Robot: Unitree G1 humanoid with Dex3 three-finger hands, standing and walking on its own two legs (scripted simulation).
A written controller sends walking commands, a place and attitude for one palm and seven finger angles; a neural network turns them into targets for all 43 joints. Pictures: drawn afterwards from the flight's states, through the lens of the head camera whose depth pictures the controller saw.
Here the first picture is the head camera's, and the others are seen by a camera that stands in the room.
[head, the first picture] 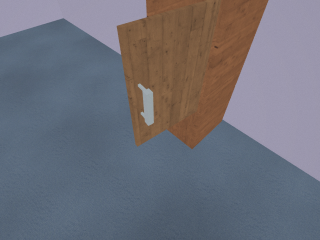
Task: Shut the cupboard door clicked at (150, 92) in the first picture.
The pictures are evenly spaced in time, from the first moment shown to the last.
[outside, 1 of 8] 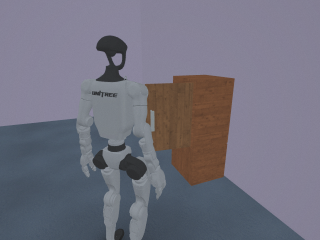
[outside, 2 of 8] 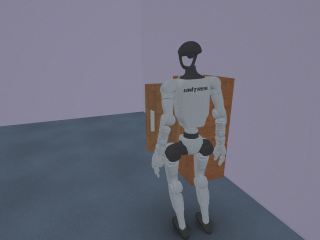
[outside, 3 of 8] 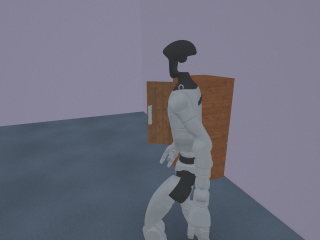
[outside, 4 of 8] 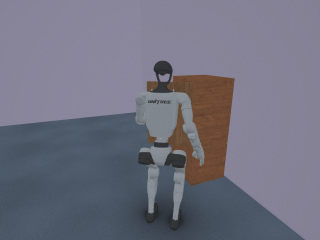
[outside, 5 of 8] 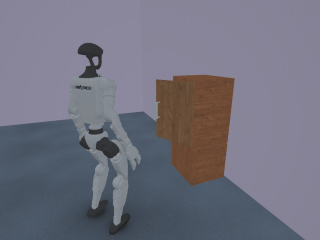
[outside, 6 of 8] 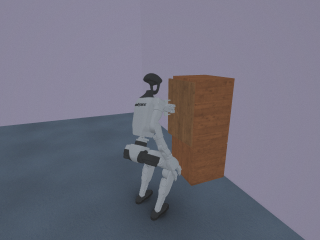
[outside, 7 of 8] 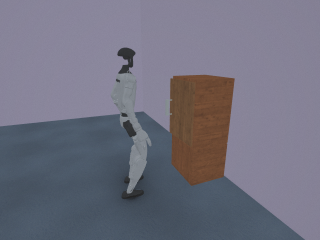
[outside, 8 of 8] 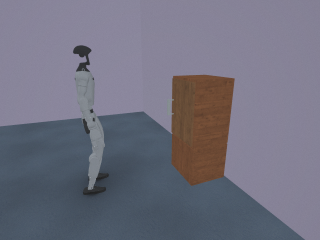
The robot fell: no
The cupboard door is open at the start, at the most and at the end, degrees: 82 82 0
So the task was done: yes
